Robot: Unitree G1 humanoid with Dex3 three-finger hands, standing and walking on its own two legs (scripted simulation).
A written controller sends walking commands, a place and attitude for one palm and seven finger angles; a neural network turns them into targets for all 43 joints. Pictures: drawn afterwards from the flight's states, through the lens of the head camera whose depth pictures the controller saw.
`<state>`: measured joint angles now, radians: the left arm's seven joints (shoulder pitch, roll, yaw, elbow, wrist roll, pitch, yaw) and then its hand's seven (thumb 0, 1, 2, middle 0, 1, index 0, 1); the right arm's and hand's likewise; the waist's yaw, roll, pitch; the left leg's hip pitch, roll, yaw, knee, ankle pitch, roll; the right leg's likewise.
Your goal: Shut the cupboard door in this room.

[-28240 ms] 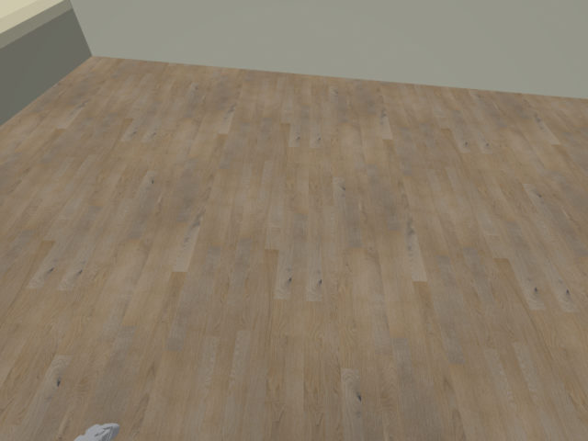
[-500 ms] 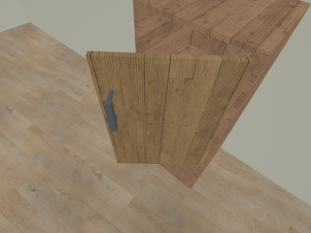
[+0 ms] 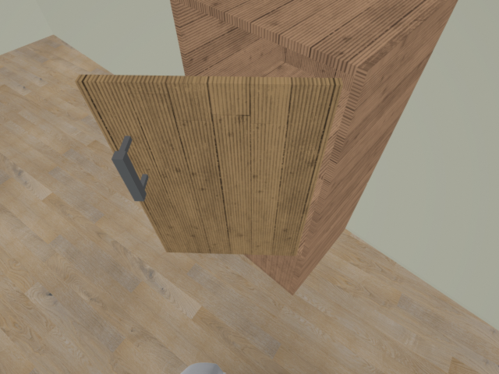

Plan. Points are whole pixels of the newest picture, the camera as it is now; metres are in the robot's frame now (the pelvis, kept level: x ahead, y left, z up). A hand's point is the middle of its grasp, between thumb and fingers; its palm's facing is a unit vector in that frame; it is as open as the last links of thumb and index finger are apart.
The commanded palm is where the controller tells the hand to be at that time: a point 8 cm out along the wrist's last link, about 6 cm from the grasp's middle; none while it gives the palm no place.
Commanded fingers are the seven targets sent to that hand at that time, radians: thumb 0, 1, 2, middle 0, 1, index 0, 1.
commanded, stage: come to a stop and stand still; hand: left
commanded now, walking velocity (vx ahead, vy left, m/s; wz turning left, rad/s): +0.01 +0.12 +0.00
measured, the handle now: (133, 169) +0.44 +0.26 +0.04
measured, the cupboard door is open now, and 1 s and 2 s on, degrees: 40 40 40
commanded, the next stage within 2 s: look again from close up in 1.32 s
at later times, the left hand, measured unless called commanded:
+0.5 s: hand out of the picture +0.02 +0.27 -0.18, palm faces +0.01 -0.96 -0.28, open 7.4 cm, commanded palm none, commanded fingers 0.00 0.90 0.90 -0.20 -0.30 -0.20 -0.30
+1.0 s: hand out of the picture -0.03 +0.23 -0.17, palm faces -0.05 -0.97 -0.23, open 7.4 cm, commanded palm none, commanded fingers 0.00 0.90 0.90 -0.20 -0.30 -0.20 -0.30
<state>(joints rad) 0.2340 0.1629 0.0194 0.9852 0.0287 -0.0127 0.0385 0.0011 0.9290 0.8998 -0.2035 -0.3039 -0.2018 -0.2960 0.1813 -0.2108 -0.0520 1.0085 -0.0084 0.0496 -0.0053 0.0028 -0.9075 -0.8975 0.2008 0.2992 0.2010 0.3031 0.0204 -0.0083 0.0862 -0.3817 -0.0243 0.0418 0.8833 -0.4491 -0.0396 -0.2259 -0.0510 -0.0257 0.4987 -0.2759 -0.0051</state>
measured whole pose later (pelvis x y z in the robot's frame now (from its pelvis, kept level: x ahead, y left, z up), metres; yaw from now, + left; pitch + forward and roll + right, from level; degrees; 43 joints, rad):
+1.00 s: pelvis -0.04 +0.05 +0.00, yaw -2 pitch -2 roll +1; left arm 0.29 0.19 -0.02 1.04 0.02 0.01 0.03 0.00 0.90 0.90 -0.20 -0.30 -0.20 -0.30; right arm 0.26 -0.20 -0.03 1.08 -0.01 0.01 0.00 0.00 -0.90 -0.90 0.20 0.30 0.20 0.30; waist -0.01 0.00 0.05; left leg -0.24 -0.03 0.08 0.45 -0.19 0.05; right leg -0.25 -0.08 0.02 0.47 -0.20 0.06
